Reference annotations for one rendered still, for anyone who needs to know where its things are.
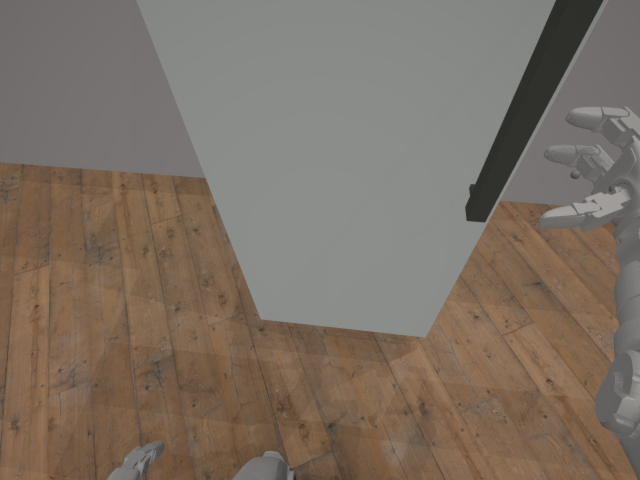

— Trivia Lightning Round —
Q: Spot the right robot upper arm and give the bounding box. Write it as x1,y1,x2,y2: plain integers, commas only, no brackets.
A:
595,349,640,480

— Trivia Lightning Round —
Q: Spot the handle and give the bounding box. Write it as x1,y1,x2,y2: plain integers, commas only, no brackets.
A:
465,0,603,222

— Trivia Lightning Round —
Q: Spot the robot left thigh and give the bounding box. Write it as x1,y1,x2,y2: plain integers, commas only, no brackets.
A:
232,456,295,480

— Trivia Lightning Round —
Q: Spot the left robot hand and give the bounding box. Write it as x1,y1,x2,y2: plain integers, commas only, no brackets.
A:
107,441,164,480

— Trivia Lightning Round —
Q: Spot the robot right forearm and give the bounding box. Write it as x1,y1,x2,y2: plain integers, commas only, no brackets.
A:
613,208,640,358

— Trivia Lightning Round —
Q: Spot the fridge door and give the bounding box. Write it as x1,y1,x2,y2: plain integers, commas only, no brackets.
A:
136,0,609,338

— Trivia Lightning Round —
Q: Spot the left robot shin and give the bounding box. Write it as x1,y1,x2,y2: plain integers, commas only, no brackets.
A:
263,451,287,465

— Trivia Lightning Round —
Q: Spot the right robot hand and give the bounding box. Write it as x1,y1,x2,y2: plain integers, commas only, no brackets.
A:
539,106,640,232

